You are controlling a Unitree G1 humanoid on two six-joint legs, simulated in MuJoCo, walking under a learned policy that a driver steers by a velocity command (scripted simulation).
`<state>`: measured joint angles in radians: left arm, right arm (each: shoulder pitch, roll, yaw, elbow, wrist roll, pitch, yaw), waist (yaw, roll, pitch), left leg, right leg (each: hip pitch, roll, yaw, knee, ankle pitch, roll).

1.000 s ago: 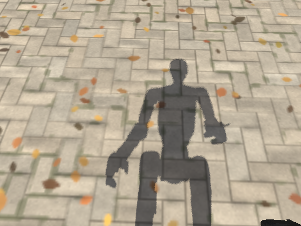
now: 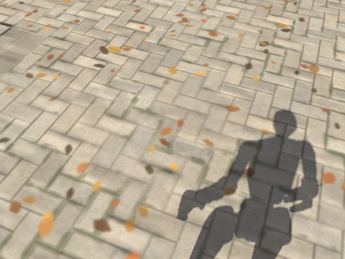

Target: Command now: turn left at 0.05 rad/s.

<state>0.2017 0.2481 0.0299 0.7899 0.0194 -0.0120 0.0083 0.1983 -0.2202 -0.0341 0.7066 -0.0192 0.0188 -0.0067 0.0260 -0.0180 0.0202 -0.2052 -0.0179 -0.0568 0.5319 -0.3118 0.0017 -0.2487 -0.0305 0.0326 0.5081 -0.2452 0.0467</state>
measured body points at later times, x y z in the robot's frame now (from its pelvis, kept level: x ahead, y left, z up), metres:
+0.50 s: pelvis +0.01 +0.01 +0.00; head +0.01 +0.01 +0.45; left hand +0.07 +0.27 -0.14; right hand +0.10 -0.24 -0.13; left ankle -0.02 +0.12 -0.73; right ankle +0.02 -0.15 -0.73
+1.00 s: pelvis +0.00 +0.00 +0.00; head +0.01 +0.00 +0.45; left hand +0.03 +0.25 -0.15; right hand +0.03 -0.24 -0.15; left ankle -0.02 +0.12 -0.73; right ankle +0.02 -0.15 -0.73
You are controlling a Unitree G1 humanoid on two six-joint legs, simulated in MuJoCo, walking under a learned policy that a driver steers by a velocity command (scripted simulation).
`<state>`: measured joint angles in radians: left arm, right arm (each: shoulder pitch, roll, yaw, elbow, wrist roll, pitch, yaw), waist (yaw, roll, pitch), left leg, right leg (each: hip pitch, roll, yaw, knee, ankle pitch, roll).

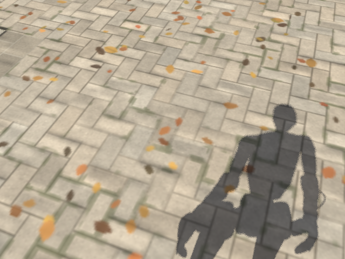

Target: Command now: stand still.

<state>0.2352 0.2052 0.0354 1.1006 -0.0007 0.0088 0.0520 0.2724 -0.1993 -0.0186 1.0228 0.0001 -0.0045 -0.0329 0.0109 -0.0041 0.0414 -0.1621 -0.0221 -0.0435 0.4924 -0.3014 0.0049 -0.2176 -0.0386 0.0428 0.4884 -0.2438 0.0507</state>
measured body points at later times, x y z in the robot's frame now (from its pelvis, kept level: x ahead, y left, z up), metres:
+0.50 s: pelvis +0.00 -0.01 +0.00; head +0.01 +0.00 +0.45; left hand +0.00 +0.23 -0.16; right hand -0.01 -0.24 -0.16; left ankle -0.02 +0.12 -0.74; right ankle +0.01 -0.15 -0.74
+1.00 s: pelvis +0.15 -0.04 +0.00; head +0.17 -0.05 +0.45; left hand +0.03 +0.18 -0.13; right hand +0.32 -0.28 -0.12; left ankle +0.29 +0.11 -0.69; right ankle +0.02 -0.13 -0.74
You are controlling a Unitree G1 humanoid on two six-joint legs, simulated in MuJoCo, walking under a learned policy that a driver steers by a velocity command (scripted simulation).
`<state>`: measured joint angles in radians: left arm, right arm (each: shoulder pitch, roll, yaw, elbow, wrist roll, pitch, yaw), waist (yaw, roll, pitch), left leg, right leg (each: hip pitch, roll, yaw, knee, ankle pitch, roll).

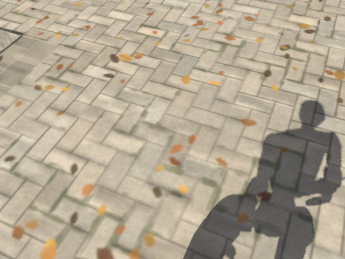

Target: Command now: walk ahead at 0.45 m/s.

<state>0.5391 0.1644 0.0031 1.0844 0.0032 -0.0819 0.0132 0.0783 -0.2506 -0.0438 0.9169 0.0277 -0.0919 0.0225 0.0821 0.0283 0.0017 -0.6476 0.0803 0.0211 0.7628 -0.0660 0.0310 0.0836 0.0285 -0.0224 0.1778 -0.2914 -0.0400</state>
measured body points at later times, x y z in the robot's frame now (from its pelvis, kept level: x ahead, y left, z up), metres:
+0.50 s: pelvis +0.26 +0.05 +0.00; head +0.29 +0.04 +0.45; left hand +0.41 +0.29 -0.12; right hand +0.26 -0.21 -0.14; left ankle +0.25 +0.13 -0.74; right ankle +0.39 -0.11 -0.70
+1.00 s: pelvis +0.36 +0.02 -0.01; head +0.37 +0.02 +0.44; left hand +0.48 +0.26 -0.15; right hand +0.36 -0.23 -0.16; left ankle +0.30 +0.14 -0.74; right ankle +0.40 -0.09 -0.74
